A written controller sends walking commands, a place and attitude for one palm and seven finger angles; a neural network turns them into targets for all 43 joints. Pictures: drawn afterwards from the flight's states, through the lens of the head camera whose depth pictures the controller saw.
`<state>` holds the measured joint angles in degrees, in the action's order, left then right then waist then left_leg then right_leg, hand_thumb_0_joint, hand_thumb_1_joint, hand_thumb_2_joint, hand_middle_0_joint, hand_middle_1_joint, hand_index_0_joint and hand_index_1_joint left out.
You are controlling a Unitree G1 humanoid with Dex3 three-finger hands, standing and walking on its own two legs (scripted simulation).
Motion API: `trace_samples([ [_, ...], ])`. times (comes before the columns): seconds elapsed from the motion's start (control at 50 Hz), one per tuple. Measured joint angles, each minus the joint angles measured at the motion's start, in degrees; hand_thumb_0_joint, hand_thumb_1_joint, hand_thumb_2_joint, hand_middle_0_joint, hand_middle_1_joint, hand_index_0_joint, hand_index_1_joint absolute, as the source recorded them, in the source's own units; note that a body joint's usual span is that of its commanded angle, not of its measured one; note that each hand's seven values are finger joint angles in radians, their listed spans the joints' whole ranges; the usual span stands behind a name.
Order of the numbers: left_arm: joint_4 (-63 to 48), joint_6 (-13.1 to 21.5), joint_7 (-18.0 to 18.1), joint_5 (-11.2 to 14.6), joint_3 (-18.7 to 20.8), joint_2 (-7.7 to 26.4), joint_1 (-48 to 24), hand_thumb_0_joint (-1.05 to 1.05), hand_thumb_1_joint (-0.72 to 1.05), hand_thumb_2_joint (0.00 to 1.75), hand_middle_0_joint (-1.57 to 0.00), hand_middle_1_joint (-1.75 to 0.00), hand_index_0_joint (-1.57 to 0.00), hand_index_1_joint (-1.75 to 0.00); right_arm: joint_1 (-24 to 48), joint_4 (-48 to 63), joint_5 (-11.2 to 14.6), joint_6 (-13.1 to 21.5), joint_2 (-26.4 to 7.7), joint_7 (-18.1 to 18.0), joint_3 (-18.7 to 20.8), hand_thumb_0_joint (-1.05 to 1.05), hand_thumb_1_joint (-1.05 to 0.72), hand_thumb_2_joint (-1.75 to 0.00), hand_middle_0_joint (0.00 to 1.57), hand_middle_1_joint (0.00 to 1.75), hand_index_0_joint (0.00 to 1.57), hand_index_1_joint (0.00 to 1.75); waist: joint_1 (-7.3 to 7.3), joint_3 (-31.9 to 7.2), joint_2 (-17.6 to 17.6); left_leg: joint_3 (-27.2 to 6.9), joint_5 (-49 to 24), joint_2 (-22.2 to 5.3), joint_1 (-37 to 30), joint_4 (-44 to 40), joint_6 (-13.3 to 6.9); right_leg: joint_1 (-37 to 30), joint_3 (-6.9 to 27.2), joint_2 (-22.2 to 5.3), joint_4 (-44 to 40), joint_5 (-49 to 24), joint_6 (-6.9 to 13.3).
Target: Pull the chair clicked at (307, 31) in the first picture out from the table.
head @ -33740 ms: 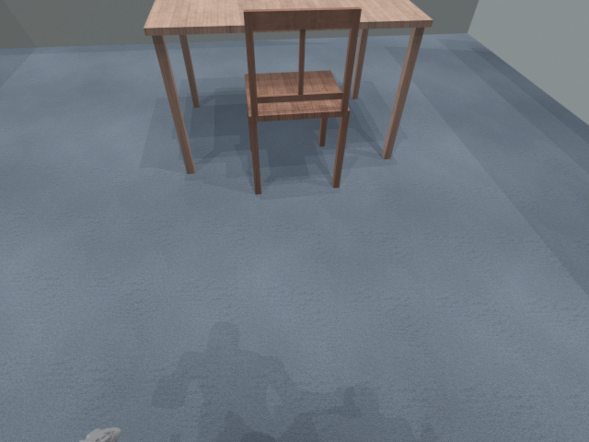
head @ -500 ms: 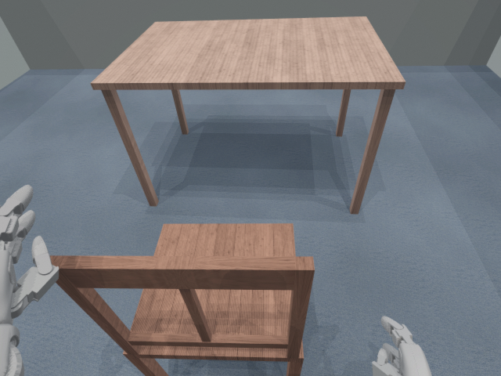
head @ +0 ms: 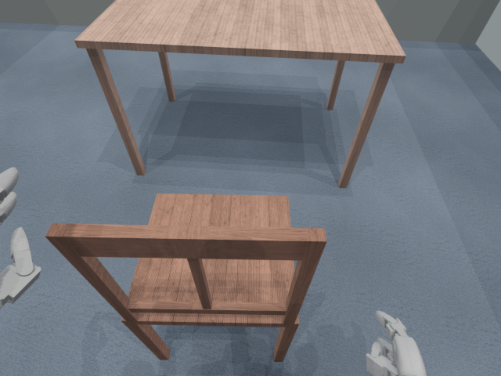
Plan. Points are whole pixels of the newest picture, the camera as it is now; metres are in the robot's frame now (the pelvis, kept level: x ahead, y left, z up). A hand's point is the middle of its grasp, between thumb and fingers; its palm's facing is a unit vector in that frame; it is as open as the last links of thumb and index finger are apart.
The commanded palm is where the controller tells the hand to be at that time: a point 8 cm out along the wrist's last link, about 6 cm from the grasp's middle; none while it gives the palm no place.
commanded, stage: step back with the hand held close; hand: left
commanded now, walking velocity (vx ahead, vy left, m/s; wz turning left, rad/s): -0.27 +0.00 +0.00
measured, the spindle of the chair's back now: (201, 283) +0.30 +0.13 -0.11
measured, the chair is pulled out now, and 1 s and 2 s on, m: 0.66 0.66 0.66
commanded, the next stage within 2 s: stop stepping back and stand still in 0.84 s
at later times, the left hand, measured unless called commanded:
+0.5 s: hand out of the picture +0.13 +0.27 +0.17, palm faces +0.45 -0.74 -0.50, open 7.4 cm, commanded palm +0.07 +0.30 +0.18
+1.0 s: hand out of the picture +0.03 +0.26 +0.16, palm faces +0.41 -0.82 -0.40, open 7.5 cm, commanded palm -0.04 +0.30 +0.18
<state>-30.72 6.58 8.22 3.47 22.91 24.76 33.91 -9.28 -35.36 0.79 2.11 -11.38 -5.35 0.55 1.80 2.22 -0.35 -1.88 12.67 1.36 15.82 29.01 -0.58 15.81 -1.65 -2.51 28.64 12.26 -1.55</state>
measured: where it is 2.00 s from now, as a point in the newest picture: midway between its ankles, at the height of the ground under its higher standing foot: outside the picture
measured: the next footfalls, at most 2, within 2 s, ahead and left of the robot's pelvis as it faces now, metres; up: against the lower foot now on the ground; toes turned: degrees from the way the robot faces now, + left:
right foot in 0.44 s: -0.04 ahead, -0.14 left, +0.00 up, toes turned +0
left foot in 0.82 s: -0.07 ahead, +0.11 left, +0.00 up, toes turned +1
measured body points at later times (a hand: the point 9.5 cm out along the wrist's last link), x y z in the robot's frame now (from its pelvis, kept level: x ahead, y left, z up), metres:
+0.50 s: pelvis -0.07 +0.00 -0.01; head -0.03 +0.02 +0.44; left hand +0.10 +0.31 +0.20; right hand +0.12 -0.23 -0.09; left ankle +0.01 +0.11 -0.74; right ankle -0.08 -0.14 -0.74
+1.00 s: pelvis -0.18 +0.00 +0.00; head -0.14 +0.04 +0.45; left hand +0.00 +0.30 +0.18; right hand +0.02 -0.22 -0.06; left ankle -0.11 +0.11 -0.74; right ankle -0.17 -0.14 -0.68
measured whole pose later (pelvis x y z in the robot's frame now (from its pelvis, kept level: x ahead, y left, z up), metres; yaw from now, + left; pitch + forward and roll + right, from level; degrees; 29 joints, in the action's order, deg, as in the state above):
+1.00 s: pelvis -0.18 +0.00 +0.00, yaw +1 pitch +0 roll -3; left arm -34.1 10.8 8.7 3.5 24.1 23.6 31.0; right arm -7.7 -35.7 -0.7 8.2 -8.5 -2.8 0.9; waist 0.4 3.7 2.5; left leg -1.5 9.1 -2.6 21.4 30.3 -0.2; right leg 25.5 0.1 1.4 53.4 26.9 -1.6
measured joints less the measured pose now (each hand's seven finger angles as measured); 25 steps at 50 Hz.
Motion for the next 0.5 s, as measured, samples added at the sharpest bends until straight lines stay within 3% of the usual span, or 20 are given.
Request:
trace_samples([
  [0.12,2.0,0.4,0.9,-0.1,0.5,-1.7,-2.2,0.01,0.89,0.9,-0.22,-0.3,-0.21,-0.3,-0.3,0.2,0.1,0.5,0.2,0.1,-0.2,0.01,-0.9,-0.9,0.21,0.3,0.2,0.3,-0.26,-2.0,-2.0,-0.9,0.5,-1.4,2.8,3.3,0.6,1.3,-0.9,1.5,0.2,-1.2,0.8],
  [0.22,3.1,-0.4,1.4,-0.5,-2.0,-3.1,-3.2,0.01,0.89,0.9,-0.21,-0.3,-0.21,-0.3,-1.0,0.0,0.1,0.3,-1.5,0.2,0.1,0.01,-0.9,-0.9,0.21,0.3,0.2,0.3,-1.04,-3.1,-2.5,-1.3,7.2,-1.7,6.3,9.8,0.1,3.7,-1.7,1.7,1.4,-1.8,0.9],
  [0.28,2.2,-0.4,1.5,-0.6,-2.0,-2.3,-3.0,0.01,0.89,0.9,-0.22,-0.3,-0.21,-0.3,-1.3,-0.4,0.1,-0.2,-1.8,-0.3,0.0,0.01,-0.9,-0.9,0.21,0.3,0.2,0.3,-1.64,-2.4,-1.0,-1.0,1.2,-1.5,6.3,8.1,-0.2,5.0,-1.9,1.1,3.0,-1.1,0.4],
  [0.34,1.2,0.1,1.5,-1.2,-0.2,-0.9,-1.7,0.01,0.88,0.9,-0.22,-0.3,-0.21,-0.3,-2.5,0.5,0.2,0.5,-0.9,-0.6,-0.2,0.01,-0.9,-0.9,0.21,0.3,0.2,0.3,-2.2,-2.1,0.1,-1.2,0.7,-1.7,6.3,6.6,-0.3,5.7,-0.8,1.9,6.9,5.0,0.3],
  [0.38,0.1,0.7,1.6,-1.4,1.3,0.3,-1.4,0.02,0.88,0.9,-0.22,-0.3,-0.21,-0.3,-3.9,1.3,0.1,1.7,-0.2,-0.6,-0.2,0.01,-0.9,-0.9,0.2,0.3,0.2,0.3,-2.77,-2.6,-0.1,-2.4,-0.1,-1.7,7.1,5.6,-0.3,4.3,-0.4,2.6,8.9,5.2,0.5],
  [0.46,-2.9,3.7,1.5,-0.9,5.0,2.2,-0.7,0.02,0.89,0.9,-0.22,-0.3,-0.21,-0.3,-3.5,0.8,-0.5,4.0,1.0,0.3,-0.9,0.01,-0.9,-0.9,0.21,0.3,0.2,0.3,-1.03,-3.5,1.5,-1.3,-1.3,-1.8,10.4,5.6,0.3,-0.3,0.7,2.1,3.0,7.2,0.5],
  [0.5,-2.2,5.1,1.0,-0.8,5.1,1.3,-1.7,0.01,0.89,0.9,-0.21,-0.3,-0.2,-0.3,-0.9,-0.3,-1.0,4.7,0.9,0.7,-1.0,0.01,-0.9,-0.9,0.21,0.3,0.2,0.3,-0.49,-1.5,0.1,-1.1,-2.3,-3.0,11.2,5.2,0.7,0.2,0.7,3.2,1.4,5.7,0.1],
])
